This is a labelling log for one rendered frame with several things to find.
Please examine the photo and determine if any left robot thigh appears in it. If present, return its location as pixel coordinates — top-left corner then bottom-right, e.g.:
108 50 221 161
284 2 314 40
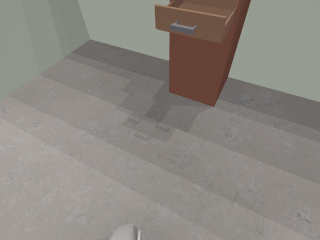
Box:
109 224 142 240

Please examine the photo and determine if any cabinet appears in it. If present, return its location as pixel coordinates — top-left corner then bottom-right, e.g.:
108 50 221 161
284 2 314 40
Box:
169 0 251 107

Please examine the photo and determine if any handle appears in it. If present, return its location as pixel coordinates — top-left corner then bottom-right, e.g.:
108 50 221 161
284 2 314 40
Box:
170 21 198 35

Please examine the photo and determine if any drawer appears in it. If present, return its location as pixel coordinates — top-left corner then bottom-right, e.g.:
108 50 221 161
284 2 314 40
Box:
154 0 239 44

